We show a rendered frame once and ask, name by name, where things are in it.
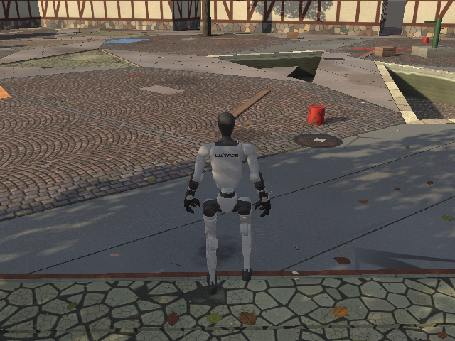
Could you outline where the right robot hand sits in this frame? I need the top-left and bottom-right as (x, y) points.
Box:
(255, 200), (271, 217)

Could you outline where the robot left forearm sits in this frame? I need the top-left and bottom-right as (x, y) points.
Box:
(186, 171), (199, 200)

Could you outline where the left robot shin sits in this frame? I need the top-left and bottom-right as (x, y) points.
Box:
(206, 239), (217, 285)

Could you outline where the robot left upper arm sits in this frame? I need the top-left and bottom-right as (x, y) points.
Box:
(192, 144), (212, 182)

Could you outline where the robot torso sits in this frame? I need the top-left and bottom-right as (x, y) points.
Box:
(210, 140), (244, 213)

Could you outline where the robot right forearm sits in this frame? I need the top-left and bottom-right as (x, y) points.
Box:
(254, 171), (269, 202)

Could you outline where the robot right upper arm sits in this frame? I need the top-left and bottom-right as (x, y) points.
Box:
(241, 143), (261, 183)

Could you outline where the left robot hand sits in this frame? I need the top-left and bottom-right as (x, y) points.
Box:
(184, 198), (200, 214)

